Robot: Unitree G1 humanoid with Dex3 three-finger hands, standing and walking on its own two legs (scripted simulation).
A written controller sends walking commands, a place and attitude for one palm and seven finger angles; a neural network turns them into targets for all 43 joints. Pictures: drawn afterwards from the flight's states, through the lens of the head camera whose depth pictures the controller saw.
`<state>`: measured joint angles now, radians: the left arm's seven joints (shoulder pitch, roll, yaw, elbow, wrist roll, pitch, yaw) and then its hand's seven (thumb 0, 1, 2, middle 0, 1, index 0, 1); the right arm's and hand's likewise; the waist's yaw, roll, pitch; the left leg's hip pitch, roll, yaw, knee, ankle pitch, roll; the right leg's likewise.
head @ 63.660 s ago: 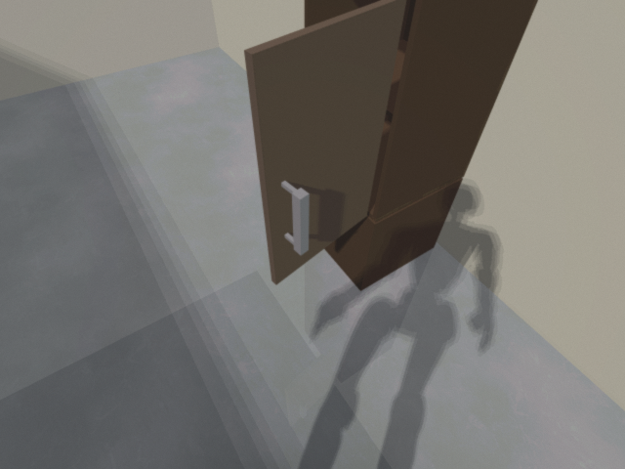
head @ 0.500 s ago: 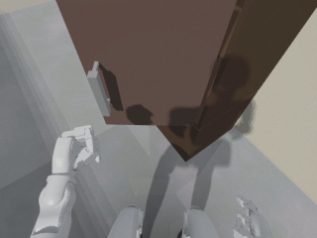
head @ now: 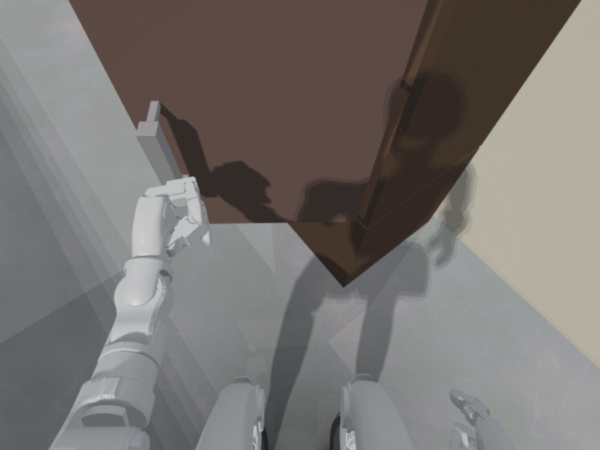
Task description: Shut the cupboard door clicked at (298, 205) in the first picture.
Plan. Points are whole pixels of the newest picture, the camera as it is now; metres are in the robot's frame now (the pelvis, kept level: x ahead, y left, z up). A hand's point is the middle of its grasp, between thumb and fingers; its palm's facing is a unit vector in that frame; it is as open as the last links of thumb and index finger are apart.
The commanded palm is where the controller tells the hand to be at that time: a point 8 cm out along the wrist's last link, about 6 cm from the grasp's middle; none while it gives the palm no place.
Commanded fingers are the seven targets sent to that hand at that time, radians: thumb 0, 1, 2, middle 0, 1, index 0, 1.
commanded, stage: bring the fist close to the handle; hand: left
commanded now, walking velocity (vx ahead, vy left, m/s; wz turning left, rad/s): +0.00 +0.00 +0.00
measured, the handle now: (170, 160) +0.51 +0.20 +0.02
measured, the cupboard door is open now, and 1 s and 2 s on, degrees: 54 48 34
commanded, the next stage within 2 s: push the door shut along its arc in 0.40 s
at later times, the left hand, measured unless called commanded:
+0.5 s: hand (196, 217) +0.41 +0.14 +0.03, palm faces +0.00 -1.00 -0.02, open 3.1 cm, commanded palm +0.38 +0.19 +0.03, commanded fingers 0.00 0.90 0.90 -1.30 -1.50 -1.30 -1.50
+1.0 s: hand (209, 181) +0.47 +0.13 +0.03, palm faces -0.12 -0.99 -0.04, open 3.1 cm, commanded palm +0.45 +0.18 +0.03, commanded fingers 0.00 0.90 0.90 -1.30 -1.50 -1.30 -1.50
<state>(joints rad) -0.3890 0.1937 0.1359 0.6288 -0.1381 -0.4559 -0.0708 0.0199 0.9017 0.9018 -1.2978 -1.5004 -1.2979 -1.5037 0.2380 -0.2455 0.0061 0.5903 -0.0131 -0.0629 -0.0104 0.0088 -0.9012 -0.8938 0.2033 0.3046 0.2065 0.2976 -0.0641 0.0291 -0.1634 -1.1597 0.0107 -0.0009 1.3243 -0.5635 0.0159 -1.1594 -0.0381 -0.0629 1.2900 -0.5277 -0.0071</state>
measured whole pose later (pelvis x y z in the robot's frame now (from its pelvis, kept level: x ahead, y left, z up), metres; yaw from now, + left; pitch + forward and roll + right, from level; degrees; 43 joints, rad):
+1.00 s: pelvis -0.01 +0.00 -0.01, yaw -1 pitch +26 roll -2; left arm -0.76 0.33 0.25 1.04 -0.11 -0.51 -0.21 0.02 0.90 0.90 -1.30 -1.50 -1.30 -1.50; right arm 0.29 -0.26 0.01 0.63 -0.01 0.00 0.00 0.01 -0.90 -0.89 0.20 0.30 0.21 0.30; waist -0.13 0.04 -0.15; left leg -1.26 0.01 0.00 1.37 -0.56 0.02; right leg -1.25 -0.03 -0.06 1.32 -0.52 0.00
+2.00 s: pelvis -0.01 +0.01 -0.04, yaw -3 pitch +33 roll -5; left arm -1.22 0.57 0.26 1.25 -0.02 -0.31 -0.39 0.03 0.91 0.94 -1.30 -1.50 -1.30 -1.50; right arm 0.36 -0.26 0.05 0.64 -0.03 -0.02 0.01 0.00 -0.90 -0.89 0.20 0.30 0.21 0.30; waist -0.27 0.06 -0.14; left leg -1.47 0.04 -0.03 1.48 -0.58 0.03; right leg -1.44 -0.01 -0.09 1.38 -0.51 0.00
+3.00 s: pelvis +0.01 -0.01 +0.00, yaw -1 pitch +29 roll -2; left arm -0.84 0.22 0.25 1.07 -0.02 -0.53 0.10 0.02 0.90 0.90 -1.30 -1.50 -1.30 -1.50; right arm 0.35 -0.26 -0.03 0.62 -0.08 0.02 0.09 0.00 -0.90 -0.89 0.20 0.30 0.20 0.30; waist -0.18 0.04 -0.15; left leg -1.27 0.03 -0.01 1.33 -0.57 0.00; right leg -1.27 -0.01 -0.07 1.28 -0.52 -0.02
